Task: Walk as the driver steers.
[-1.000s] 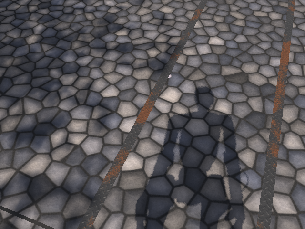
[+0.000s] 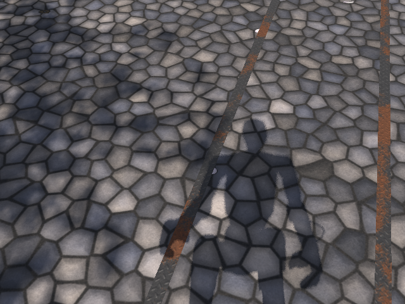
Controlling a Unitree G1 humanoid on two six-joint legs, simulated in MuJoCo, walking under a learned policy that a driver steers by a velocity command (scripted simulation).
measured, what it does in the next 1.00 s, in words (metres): walks ahead: right foot, then left foot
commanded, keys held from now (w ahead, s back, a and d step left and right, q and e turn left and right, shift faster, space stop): w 0.68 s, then w+e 0.32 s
